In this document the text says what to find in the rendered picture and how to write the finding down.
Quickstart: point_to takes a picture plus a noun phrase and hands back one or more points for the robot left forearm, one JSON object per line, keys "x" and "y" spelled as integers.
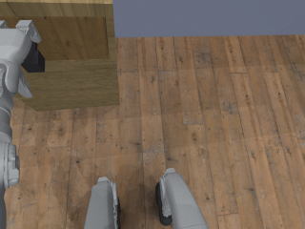
{"x": 9, "y": 82}

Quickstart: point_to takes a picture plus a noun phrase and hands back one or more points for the drawer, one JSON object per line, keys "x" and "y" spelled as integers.
{"x": 68, "y": 37}

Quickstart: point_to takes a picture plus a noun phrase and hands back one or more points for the left robot thigh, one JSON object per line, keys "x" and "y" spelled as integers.
{"x": 100, "y": 211}

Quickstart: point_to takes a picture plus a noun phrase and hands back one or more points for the right robot thigh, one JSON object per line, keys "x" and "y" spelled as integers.
{"x": 185, "y": 211}

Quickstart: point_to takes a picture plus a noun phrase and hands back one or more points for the robot thigh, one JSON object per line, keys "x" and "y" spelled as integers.
{"x": 185, "y": 211}
{"x": 100, "y": 211}

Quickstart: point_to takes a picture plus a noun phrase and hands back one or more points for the cabinet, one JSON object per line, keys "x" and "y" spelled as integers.
{"x": 70, "y": 84}

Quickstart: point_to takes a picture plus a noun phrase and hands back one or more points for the left robot upper arm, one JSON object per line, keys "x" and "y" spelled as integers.
{"x": 9, "y": 175}

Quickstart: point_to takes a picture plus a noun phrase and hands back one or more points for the handle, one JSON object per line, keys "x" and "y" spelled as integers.
{"x": 35, "y": 61}

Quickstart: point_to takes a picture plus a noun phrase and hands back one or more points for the left robot hand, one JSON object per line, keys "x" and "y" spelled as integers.
{"x": 15, "y": 45}

